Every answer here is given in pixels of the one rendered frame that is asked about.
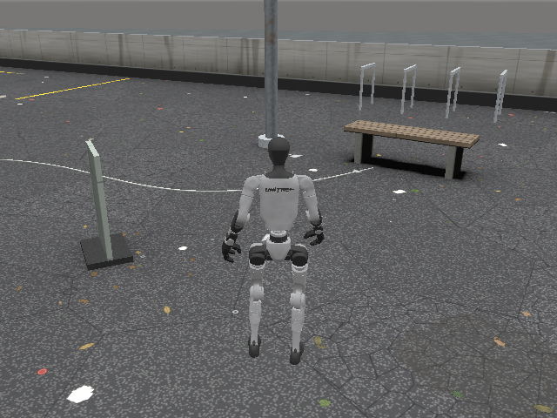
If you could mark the robot torso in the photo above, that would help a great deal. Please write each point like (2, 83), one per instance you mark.
(279, 208)

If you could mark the left robot upper arm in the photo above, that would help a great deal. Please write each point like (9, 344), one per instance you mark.
(251, 183)

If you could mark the left robot forearm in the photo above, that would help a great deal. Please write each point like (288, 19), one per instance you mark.
(234, 231)

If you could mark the robot right hand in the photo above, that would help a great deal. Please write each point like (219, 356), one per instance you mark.
(319, 239)

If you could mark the robot left hand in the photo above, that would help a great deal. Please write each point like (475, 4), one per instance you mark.
(227, 249)

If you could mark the right robot upper arm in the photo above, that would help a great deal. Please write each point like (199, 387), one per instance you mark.
(306, 184)

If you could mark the robot right foot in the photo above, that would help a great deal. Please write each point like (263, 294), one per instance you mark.
(295, 357)

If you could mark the right robot forearm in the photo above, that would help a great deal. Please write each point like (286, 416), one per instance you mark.
(317, 225)

